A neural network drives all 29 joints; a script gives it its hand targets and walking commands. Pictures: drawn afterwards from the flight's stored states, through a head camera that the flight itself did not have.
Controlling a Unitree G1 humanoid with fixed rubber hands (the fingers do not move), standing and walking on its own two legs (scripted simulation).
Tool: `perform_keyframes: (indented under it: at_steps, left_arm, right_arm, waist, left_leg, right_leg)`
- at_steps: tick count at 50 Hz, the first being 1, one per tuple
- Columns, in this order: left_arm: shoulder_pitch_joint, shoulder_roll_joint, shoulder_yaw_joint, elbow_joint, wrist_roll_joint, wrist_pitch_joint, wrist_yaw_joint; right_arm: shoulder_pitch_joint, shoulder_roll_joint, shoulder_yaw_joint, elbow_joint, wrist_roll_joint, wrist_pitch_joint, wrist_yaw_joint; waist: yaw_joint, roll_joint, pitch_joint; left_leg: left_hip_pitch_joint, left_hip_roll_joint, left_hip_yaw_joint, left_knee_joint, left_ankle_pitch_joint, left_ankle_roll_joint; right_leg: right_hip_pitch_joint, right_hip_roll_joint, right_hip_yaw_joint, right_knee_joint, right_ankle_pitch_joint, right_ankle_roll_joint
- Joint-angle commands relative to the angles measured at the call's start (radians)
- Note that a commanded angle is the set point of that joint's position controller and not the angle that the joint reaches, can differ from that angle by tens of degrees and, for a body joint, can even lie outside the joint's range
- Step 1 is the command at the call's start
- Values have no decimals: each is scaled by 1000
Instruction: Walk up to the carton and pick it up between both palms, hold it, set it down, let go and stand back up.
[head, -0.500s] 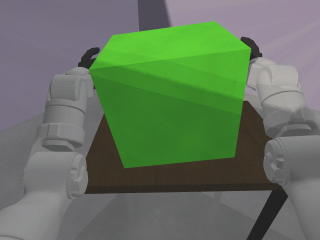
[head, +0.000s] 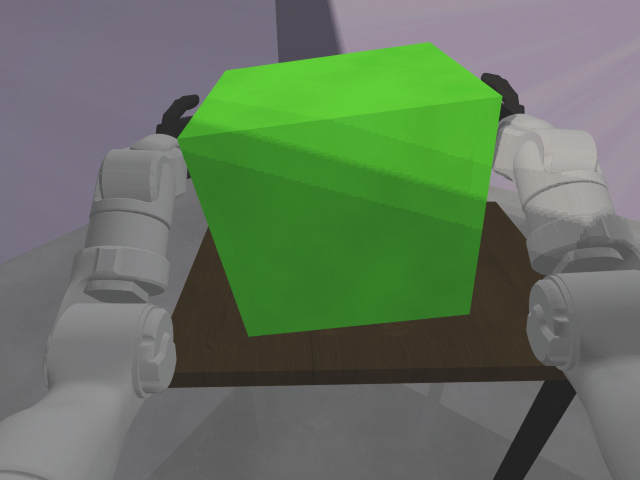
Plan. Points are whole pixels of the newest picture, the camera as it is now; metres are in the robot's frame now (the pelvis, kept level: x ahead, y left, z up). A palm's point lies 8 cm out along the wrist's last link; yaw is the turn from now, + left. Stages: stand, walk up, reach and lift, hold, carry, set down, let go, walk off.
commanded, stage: hold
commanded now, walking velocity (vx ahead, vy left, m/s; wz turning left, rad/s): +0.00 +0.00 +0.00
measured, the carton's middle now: (341, 185) +0.42 -0.01 +0.24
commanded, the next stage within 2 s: set down in 0.48 s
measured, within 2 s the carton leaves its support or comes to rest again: neither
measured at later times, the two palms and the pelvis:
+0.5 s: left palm (172, 154) +0.37 +0.19 +0.30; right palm (502, 135) +0.38 -0.19 +0.32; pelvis +0.00 +0.00 +0.00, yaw +0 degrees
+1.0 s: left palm (179, 123) +0.40 +0.18 +0.33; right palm (512, 95) +0.39 -0.20 +0.36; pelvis +0.01 -0.01 +0.00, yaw +0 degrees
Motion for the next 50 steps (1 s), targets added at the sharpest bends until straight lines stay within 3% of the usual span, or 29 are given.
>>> perform_keyframes:
  at_steps: [1, 24, 25, 28, 31, 34, 39, 44, 47, 50]
  left_arm:
    - [-867, -593, -134, -353, -94, -76, -182]
    - [-874, -596, -141, -363, -102, -78, -182]
    - [-790, -673, -226, -452, -158, -55, -177]
    - [-854, -625, -182, -413, -142, -51, -180]
    - [-898, -582, -122, -335, -107, -71, -188]
    - [-940, -543, -52, -255, -61, -106, -203]
    - [-897, -453, 79, -56, 48, -168, -275]
    - [-817, -420, 92, 41, 116, -206, -343]
    - [-796, -437, 65, 18, 121, -230, -349]
    - [-775, -454, 42, -37, 120, -257, -328]
  right_arm:
    - [-770, 698, 240, -334, 263, -12, 173]
    - [-765, 699, 239, -334, 264, -10, 173]
    - [-751, 707, 269, -429, 322, -2, 164]
    - [-820, 698, 245, -393, 318, 4, 165]
    - [-894, 694, 202, -350, 282, -19, 182]
    - [-898, 685, 151, -250, 217, -58, 202]
    - [-798, 620, 17, -94, 35, -134, 201]
    - [-686, 572, -88, -11, -76, -194, 176]
    - [-668, 580, -89, -31, -83, -235, 168]
    - [-655, 613, -38, -67, -60, -277, 164]
  waist:
    - [-9, 1, -322]
    - [-14, 5, -338]
    - [-88, -12, -407]
    - [-45, -11, -364]
    - [-1, -27, -344]
    - [16, -23, -315]
    - [-44, -46, -164]
    - [-116, -6, -68]
    - [-118, 17, -72]
    - [-93, 21, -135]
  left_leg:
    - [35, -30, -71, -145, 1, -7]
    - [41, -28, -72, -143, 9, -13]
    - [128, -35, -53, -113, 133, -32]
    - [81, -47, -48, -109, 74, -25]
    - [45, -41, -50, -127, -12, -8]
    - [46, -34, -45, -147, -69, 3]
    - [43, -37, -21, -192, -190, 22]
    - [74, -30, -2, -228, -239, 11]
    - [93, -30, 7, -229, -207, 0]
    - [161, -35, 18, -204, -85, -9]
  right_leg:
    - [370, 54, 54, -95, 105, -10]
    - [372, 54, 55, -93, 116, -12]
    - [409, 80, 42, -92, 165, -10]
    - [359, 74, 45, -99, 95, -11]
    - [318, 69, 31, -95, 7, -13]
    - [284, 62, 18, -100, -59, -17]
    - [311, 36, 6, -120, -177, -7]
    - [378, 30, 1, -128, -184, -1]
    - [396, 30, -5, -129, -160, 2]
    - [401, 30, -8, -137, -78, 9]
